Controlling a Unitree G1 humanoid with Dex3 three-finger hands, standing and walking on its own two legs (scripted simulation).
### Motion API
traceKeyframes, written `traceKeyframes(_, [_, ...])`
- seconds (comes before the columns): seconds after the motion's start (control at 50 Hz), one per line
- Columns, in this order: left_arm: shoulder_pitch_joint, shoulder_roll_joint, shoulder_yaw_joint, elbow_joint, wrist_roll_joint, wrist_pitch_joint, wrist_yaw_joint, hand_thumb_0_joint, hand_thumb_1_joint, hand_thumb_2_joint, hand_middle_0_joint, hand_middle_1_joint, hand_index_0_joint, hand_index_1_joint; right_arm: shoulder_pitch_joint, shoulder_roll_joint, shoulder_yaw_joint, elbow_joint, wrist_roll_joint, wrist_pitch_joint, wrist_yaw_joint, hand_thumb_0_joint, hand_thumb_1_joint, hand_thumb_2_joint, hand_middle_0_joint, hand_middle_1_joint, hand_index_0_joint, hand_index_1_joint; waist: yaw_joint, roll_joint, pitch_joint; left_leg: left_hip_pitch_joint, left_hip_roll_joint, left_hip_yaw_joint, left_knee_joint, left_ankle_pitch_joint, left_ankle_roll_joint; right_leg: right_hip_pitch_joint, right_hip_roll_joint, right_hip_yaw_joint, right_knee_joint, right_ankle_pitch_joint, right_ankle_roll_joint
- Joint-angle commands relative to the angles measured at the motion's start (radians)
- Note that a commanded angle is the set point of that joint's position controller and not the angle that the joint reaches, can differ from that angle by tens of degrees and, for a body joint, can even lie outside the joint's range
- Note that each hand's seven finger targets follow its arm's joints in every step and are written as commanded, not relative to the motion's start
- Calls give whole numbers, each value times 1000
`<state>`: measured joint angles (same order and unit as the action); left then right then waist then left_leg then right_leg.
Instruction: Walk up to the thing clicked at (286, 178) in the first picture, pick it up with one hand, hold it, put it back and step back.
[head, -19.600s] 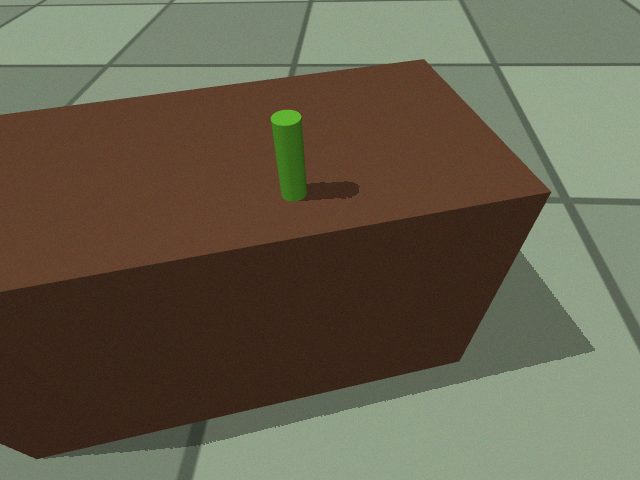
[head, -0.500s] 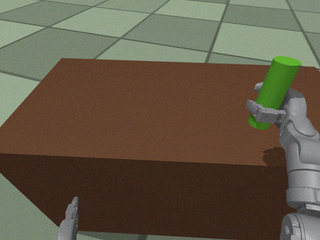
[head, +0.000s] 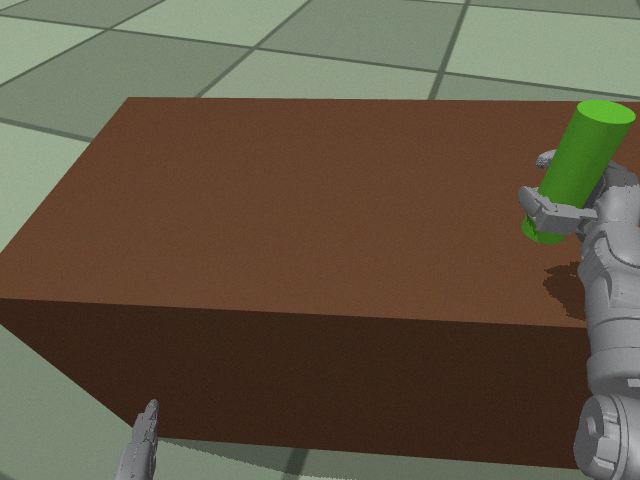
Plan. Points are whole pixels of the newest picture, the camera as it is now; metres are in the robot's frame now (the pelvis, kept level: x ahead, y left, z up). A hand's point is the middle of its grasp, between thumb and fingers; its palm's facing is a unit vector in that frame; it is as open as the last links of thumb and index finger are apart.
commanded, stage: crouch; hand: right
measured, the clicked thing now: (569, 178) +0.43 -0.25 +0.18
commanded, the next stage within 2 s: lower in 0.42 s
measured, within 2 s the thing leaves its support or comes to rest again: rests again in 1.44 s
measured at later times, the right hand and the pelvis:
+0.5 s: hand (551, 194) +0.45 -0.25 +0.14, palm faces +0.25 +0.97 +0.01, open 7.3 cm; pelvis +0.01 -0.01 +0.00, yaw +1 degrees
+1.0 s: hand (535, 223) +0.46 -0.26 +0.08, palm faces +0.25 +0.97 +0.01, open 7.2 cm; pelvis +0.00 -0.01 -0.02, yaw +1 degrees
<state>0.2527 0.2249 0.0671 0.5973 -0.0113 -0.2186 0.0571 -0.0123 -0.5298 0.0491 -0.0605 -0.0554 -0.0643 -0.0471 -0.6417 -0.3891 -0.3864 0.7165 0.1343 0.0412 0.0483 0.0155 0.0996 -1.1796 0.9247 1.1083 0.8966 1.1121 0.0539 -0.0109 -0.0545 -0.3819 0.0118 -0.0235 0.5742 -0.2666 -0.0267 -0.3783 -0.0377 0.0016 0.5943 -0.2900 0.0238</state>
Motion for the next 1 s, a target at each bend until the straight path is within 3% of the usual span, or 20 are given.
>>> traceKeyframes(0.0, [-87, 159, 73, -172, -6, -31, 8, 0, -542, 44, -58, -48, -56, -48, -528, -308, -40, -240, 14, -124, 15, 0, -491, -1353, 1394, 1472, 1417, 1472, 10, -67, -362, 79, -18, 31, -56, 240, 15, 158, 30, -20, -52, 205, -28])
traceKeyframes(0.02, [-103, 155, 62, -209, -7, -32, 9, 0, -540, 43, -58, -48, -57, -48, -553, -284, -9, -268, 14, -135, 25, 0, -476, -1350, 1390, 1469, 1414, 1470, 19, -77, -401, 87, -21, 35, -47, 270, 15, 198, 25, -18, -48, 242, -24])
traceKeyframes(0.12, [-70, 149, 51, -214, -13, -20, 22, 0, -552, 56, -57, -51, -55, -53, -582, -333, -44, -255, 33, -165, 47, 0, -465, -1328, 1369, 1445, 1392, 1445, 17, -85, -457, 82, -28, 50, -32, 311, 16, 235, 17, -8, -29, 329, -21])
traceKeyframes(0.16, [-15, 161, 67, -158, -10, -11, 25, 0, -557, 59, -57, -49, -52, -54, -523, -321, -54, -160, 37, -162, 48, 0, -483, -1331, 1375, 1447, 1396, 1448, 27, -66, -365, 46, -32, 55, -42, 269, 17, 184, 16, -5, -43, 277, -23])
traceKeyframes(0.24, [-58, 94, 1, -173, -8, -4, 10, 0, -554, 52, -56, -45, -50, -50, -524, -311, -42, -117, 23, -181, 44, 0, -489, -1331, 1383, 1452, 1404, 1452, 3, -72, -323, 47, -29, 47, -43, 230, 19, 113, 19, -13, -46, 219, -23])
traceKeyframes(0.3, [-79, 124, 18, -227, -7, -3, 11, 0, -552, 48, -58, -46, -54, -49, -566, -339, -52, -136, 20, -200, 45, 0, -487, -1332, 1374, 1448, 1396, 1448, 16, -69, -406, 71, -26, 42, -26, 301, 14, 155, 21, -16, -15, 294, -24])
traceKeyframes(0.34, [-43, 189, 75, -222, -5, 4, 19, 0, -555, 51, -57, -46, -52, -50, -535, -360, -66, -74, 21, -199, 45, 0, -482, -1337, 1379, 1454, 1402, 1454, 30, -54, -388, 49, -30, 45, -23, 301, 15, 159, 17, -13, -12, 303, -23])
traceKeyframes(0.36, [-55, 163, 50, -242, -5, 4, 15, 0, -552, 51, -57, -48, -53, -51, -629, -372, -61, -206, 21, -217, 47, 0, -464, -1328, 1368, 1445, 1392, 1446, 18, -102, -436, 65, -27, 43, -20, 304, 17, 184, 18, -13, -13, 304, -20])
traceKeyframes(0.38, [-43, 181, 70, -241, -7, 4, 18, 0, -556, 54, -57, -48, -53, -52, -579, -369, -68, -103, 20, -212, 43, 0, -475, -1326, 1367, 1441, 1389, 1441, 31, -59, -416, 53, -33, 47, -20, 292, 16, 170, 15, -10, -12, 291, -23])
traceKeyframes(0.42, [-57, 114, 13, -243, -10, 6, 12, 0, -557, 57, -55, -47, -50, -52, -632, -367, -58, -172, 18, -229, 49, 0, -468, -1309, 1362, 1429, 1383, 1429, 15, -101, -420, 61, -24, 39, -18, 297, 15, 158, 22, -16, -6, 286, -24])
traceKeyframes(0.46, [-42, 108, 7, -212, -9, 10, 12, 0, -559, 58, -55, -46, -49, -51, -585, -353, -55, -89, 17, -228, 50, 0, -452, -1321, 1366, 1441, 1390, 1441, 16, -86, -389, 33, -30, 42, -13, 287, 17, 140, 17, -13, -2, 292, -23])
traceKeyframes(0.54, [-41, 170, 59, -212, -5, 16, 15, 0, -565, 64, -56, -45, -46, -54, -592, -399, -76, -63, 12, -235, 51, 0, -493, -1319, 1360, 1433, 1384, 1433, 22, -107, -411, 23, -30, 39, -5, 276, 18, 133, 15, -13, 7, 281, -20])
traceKeyframes(0.58, [-24, 163, 54, -217, -6, 18, 10, 0, -560, 59, -55, -45, -46, -53, -545, -326, -45, -2, 15, -235, 61, 0, -503, -1314, 1357, 1428, 1379, 1428, 46, -86, -380, -7, -32, 42, -4, 258, 18, 117, 13, -9, 6, 253, -22])
traceKeyframes(0.62, [-39, 119, 0, -227, -6, 14, 3, 0, -567, 62, -55, -42, -44, -53, -505, -320, -50, 64, 16, -247, 66, 0, -496, -1281, 1331, 1393, 1351, 1393, 34, -37, -340, -10, -34, 44, -2, 231, 15, 53, 12, -9, 12, 219, -26])
traceKeyframes(0.68, [-48, 172, 51, -288, -4, 18, 12, 0, -566, 60, -56, -41, -45, -51, -576, -395, -89, -11, 12, -280, 68, 0, -491, -1284, 1335, 1398, 1357, 1398, 37, -48, -459, 26, -27, 35, 27, 302, 11, 93, 16, -13, 46, 287, -30])
traceKeyframes(0.76, [2, 153, 35, -279, -2, 22, 8, 0, -570, 67, -55, -44, -43, -55, -573, -385, -86, -4, 15, -309, 77, 0, -517, -1301, 1355, 1414, 1375, 1415, 58, -78, -445, -27, -31, 35, 49, 307, 14, 96, 13, -8, 72, 318, -27])
traceKeyframes(0.84, [-6, 108, -7, -265, 6, 28, 0, 0, -564, 65, -55, -46, -46, -55, -561, -394, -96, 6, 11, -341, 72, 0, -559, -1333, 1389, 1447, 1408, 1447, 43, -121, -419, -65, -34, 36, 67, 262, 20, 56, 10, -4, 89, 299, -19])
traceKeyframes(0.88, [-12, 151, 29, -298, 8, 26, 5, 0, -564, 64, -58, -47, -49, -55, -609, -435, -110, -51, 6, -360, 65, 0, -558, -1346, 1394, 1458, 1415, 1458, 47, -143, -506, -61, -35, 34, 81, 264, 21, 89, 9, -1, 103, 298, -19])
traceKeyframes(0.94, [-4, 126, -6, -306, 14, 27, 2, 0, -560, 63, -56, -49, -49, -56, -570, -391, -89, 15, 4, -369, 68, 0, -570, -1350, 1403, 1465, 1422, 1465, 65, -128, -454, -88, -40, 41, 89, 226, 22, 37, 8, 3, 106, 249, -20])
traceKeyframes(0.98, [-35, 173, 42, -351, 15, 23, 10, 0, -563, 65, -56, -48, -48, -56, -620, -434, -107, -24, -1, -385, 65, 0, -551, -1347, 1395, 1461, 1415, 1461, 73, -164, -545, -88, -35, 32, 101, 268, 20, 92, 11, 0, 133, 299, -21])
